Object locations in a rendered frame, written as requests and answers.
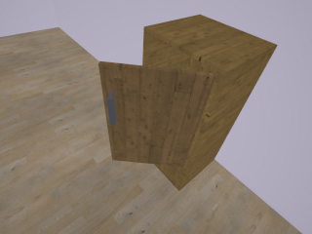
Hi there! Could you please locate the handle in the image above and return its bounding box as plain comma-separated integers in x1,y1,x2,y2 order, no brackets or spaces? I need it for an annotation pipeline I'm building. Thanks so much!
107,90,117,126

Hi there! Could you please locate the cupboard door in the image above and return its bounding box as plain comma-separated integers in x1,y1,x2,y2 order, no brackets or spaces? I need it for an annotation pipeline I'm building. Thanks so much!
98,61,216,167

